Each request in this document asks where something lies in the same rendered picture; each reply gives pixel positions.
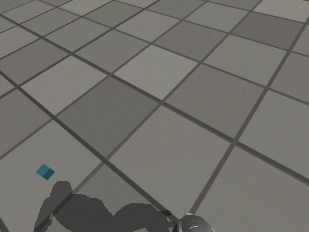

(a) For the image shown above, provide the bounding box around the cube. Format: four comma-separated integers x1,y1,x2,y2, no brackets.
36,164,55,180

